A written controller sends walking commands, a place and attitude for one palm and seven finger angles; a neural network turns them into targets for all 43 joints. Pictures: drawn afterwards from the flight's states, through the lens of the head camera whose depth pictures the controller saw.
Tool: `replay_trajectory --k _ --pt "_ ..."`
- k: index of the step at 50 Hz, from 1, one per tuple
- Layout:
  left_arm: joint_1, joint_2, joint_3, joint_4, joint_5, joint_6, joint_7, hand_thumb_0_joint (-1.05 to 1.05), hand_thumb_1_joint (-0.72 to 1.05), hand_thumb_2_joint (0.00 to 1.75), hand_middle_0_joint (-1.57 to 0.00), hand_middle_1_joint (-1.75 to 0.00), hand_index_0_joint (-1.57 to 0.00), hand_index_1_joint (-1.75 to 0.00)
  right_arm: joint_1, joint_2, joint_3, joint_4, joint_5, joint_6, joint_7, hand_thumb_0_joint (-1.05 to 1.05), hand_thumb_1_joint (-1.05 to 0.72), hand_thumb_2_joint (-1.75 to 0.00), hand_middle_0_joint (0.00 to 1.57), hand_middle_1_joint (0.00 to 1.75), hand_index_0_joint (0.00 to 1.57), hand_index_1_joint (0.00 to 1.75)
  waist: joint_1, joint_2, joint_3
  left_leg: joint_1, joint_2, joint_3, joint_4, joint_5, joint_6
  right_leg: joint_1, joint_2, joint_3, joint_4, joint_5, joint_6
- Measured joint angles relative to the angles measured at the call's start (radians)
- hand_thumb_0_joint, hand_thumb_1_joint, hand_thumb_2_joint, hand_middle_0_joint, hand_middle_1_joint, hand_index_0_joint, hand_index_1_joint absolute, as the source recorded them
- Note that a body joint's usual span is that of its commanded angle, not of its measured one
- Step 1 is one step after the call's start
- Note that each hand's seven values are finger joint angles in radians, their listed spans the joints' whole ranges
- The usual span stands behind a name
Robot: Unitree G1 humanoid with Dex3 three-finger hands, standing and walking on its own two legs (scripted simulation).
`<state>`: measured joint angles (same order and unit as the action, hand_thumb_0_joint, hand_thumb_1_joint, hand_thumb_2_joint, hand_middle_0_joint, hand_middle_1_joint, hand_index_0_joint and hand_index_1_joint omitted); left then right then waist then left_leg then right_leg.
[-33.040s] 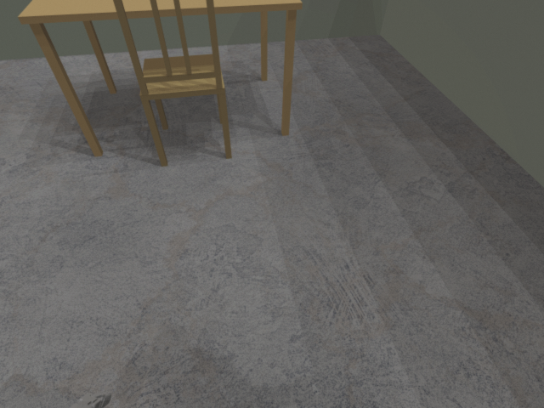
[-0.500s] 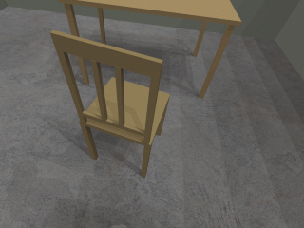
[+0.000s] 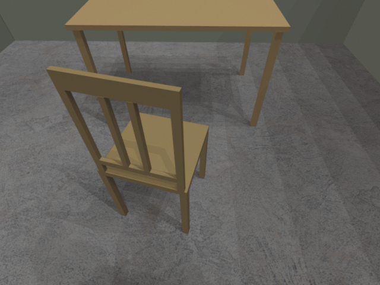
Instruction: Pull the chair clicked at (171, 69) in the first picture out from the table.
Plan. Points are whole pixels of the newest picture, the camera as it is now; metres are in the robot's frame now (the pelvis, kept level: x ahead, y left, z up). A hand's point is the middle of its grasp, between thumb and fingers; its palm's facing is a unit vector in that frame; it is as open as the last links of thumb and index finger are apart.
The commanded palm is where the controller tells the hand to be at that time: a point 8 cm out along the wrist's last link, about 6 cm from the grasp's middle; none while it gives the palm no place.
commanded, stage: let the arm hang, fingers relaxed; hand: left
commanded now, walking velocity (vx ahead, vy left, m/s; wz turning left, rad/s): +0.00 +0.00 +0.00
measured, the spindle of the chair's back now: (116, 135) +0.57 +0.28 -0.08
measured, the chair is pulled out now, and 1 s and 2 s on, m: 0.63 0.63 0.63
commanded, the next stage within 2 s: look to check the result in 0.18 s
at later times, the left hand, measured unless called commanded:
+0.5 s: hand out of the picture +0.00 +0.15 -0.17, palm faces +0.07 -0.98 -0.19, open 7.4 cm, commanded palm none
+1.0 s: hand out of the picture -0.01 +0.15 -0.17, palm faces +0.06 -0.98 -0.18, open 7.4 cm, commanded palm none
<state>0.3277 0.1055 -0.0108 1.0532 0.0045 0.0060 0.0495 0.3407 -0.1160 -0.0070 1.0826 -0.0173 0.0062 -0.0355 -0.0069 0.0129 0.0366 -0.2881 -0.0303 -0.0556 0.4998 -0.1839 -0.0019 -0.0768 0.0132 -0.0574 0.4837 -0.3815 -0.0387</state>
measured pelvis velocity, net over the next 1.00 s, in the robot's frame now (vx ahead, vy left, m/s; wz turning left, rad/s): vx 0.00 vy -0.01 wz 0.00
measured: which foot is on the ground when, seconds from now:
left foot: down 0.00-1.00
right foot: down 0.00-1.00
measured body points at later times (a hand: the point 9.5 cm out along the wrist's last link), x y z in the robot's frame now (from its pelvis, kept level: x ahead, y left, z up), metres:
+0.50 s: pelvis +0.01 -0.01 +0.00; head +0.02 -0.02 +0.45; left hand -0.01 +0.20 -0.16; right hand +0.01 -0.23 -0.16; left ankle +0.05 +0.12 -0.73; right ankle -0.07 -0.09 -0.73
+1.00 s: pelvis +0.00 -0.01 +0.00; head +0.02 -0.01 +0.45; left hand -0.01 +0.20 -0.16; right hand -0.01 -0.22 -0.16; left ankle +0.05 +0.12 -0.73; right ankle -0.07 -0.09 -0.73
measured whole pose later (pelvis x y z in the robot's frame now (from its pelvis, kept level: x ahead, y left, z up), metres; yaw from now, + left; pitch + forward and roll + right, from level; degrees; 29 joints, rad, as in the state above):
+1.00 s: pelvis +0.00 -0.01 +0.00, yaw +0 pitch -3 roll +0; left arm 0.34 0.12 0.00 1.05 0.00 0.01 0.04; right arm 0.32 -0.12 -0.02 1.10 -0.01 0.01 -0.05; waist -0.01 0.01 0.06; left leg -0.26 -0.01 -0.07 0.50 -0.20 -0.02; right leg -0.03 0.04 -0.07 0.44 -0.37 -0.06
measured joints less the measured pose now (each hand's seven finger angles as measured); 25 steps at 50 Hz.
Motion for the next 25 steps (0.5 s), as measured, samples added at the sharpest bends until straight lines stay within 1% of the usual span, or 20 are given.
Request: replay_trajectory --k 4,17,25 --pt "-0.008 0.012 0.010 0.004 -0.006 0.000 -0.001 0.03 0.94 0.90 -0.20 -0.30 -0.20 -0.30 -0.006 0.005 -0.005 0.002 0.000 -0.004 -0.004 0.00 -0.91 -0.90 0.20 0.30 0.20 0.30 -0.007 -0.011 0.004 0.007 0.006 -0.004 0.001 -0.007 -0.007 0.013 0.007 -0.002 -0.011 -0.001 -0.007" --pt "0.001 0.014 0.017 0.001 -0.009 0.001 -0.003 0.01 0.91 0.90 -0.20 -0.30 -0.20 -0.30 -0.041 -0.017 -0.014 0.001 0.001 -0.001 -0.012 0.00 -0.91 -0.90 0.19 0.30 0.20 0.30 0.001 -0.002 0.028 0.020 0.014 -0.014 0.004 -0.018 -0.016 0.039 0.018 -0.010 -0.034 0.001 -0.015" --pt "0.007 0.013 0.016 0.004 -0.008 0.003 -0.005 0.01 0.91 0.90 -0.20 -0.30 -0.20 -0.30 -0.052 -0.024 -0.013 0.000 0.002 -0.001 -0.014 0.00 -0.91 -0.90 0.19 0.30 0.20 0.30 0.005 -0.005 0.030 0.027 0.018 -0.015 0.000 -0.017 -0.019 0.048 0.022 -0.011 -0.042 0.004 -0.018"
